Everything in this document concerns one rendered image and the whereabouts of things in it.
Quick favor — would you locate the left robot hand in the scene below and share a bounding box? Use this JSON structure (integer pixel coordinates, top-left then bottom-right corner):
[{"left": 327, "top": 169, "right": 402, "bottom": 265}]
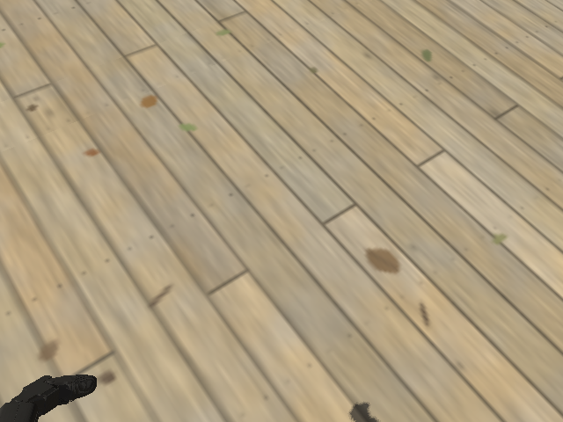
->
[{"left": 0, "top": 375, "right": 97, "bottom": 422}]

